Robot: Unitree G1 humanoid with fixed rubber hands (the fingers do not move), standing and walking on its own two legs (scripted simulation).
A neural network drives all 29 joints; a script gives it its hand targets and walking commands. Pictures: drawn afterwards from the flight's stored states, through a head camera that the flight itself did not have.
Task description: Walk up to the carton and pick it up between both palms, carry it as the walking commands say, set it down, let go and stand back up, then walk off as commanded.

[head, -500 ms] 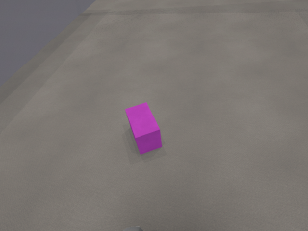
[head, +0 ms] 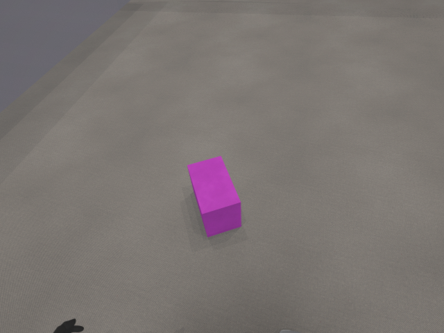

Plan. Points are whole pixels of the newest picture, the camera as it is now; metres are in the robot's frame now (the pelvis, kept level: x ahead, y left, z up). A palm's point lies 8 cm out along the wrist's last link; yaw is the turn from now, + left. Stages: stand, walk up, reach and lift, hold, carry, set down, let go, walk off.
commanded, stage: walk up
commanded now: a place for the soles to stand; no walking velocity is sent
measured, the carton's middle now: (214, 196) +0.81 +0.09 -0.64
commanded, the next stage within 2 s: none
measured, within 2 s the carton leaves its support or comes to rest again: neither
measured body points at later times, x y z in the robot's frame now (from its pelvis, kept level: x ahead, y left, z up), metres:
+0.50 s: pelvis +0.10 +0.06 +0.01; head +0.13 +0.07 +0.45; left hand +0.19 +0.40 -0.09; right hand +0.18 -0.26 -0.10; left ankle +0.16 +0.17 -0.72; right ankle +0.12 -0.10 -0.67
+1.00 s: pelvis +0.19 +0.10 -0.01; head +0.22 +0.11 +0.44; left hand +0.21 +0.45 -0.11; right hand +0.28 -0.21 -0.12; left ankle +0.25 +0.21 -0.72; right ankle +0.19 -0.07 -0.70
